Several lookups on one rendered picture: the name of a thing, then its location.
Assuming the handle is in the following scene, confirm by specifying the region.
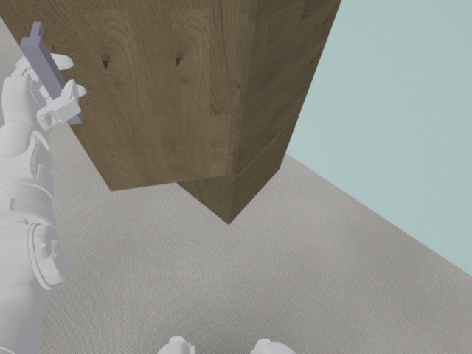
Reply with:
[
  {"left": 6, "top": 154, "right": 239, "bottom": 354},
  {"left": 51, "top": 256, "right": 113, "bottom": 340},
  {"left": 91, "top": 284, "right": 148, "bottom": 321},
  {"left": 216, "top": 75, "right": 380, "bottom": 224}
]
[{"left": 19, "top": 22, "right": 83, "bottom": 125}]

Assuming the robot right shin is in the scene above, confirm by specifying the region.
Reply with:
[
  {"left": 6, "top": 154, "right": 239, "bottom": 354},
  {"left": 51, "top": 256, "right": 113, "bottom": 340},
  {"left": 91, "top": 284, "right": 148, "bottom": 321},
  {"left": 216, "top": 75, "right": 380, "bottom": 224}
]
[{"left": 254, "top": 339, "right": 271, "bottom": 349}]

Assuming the cupboard door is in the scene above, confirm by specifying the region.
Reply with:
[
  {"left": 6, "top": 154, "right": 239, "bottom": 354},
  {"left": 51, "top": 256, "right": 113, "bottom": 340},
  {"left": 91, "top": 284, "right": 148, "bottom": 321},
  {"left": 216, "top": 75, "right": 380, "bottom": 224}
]
[{"left": 0, "top": 0, "right": 240, "bottom": 191}]

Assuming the robot left shin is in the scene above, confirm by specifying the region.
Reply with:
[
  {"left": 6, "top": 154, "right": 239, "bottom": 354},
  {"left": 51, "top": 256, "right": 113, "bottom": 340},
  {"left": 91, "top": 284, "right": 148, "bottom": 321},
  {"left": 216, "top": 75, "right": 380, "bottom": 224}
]
[{"left": 169, "top": 336, "right": 186, "bottom": 343}]

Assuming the left robot hand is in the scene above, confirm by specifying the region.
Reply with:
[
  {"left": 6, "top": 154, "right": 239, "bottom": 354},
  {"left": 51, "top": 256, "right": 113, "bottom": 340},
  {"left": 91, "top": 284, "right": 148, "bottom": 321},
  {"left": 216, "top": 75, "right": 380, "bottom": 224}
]
[{"left": 2, "top": 53, "right": 86, "bottom": 136}]

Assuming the robot shin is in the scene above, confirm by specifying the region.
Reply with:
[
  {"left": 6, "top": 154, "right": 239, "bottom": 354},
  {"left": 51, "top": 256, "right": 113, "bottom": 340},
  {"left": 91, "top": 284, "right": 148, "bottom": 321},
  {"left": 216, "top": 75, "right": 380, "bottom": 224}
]
[
  {"left": 169, "top": 336, "right": 186, "bottom": 343},
  {"left": 254, "top": 339, "right": 271, "bottom": 349}
]

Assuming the left robot upper arm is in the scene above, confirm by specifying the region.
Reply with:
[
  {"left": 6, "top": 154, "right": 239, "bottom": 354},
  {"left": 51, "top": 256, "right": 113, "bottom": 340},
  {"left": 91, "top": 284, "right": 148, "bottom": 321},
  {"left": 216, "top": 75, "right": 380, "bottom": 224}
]
[{"left": 0, "top": 223, "right": 69, "bottom": 354}]

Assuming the robot left forearm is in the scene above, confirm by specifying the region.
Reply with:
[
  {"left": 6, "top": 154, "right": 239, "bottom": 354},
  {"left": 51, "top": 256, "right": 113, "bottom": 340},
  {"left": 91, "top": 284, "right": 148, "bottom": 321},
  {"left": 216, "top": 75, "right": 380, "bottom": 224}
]
[{"left": 0, "top": 121, "right": 55, "bottom": 232}]

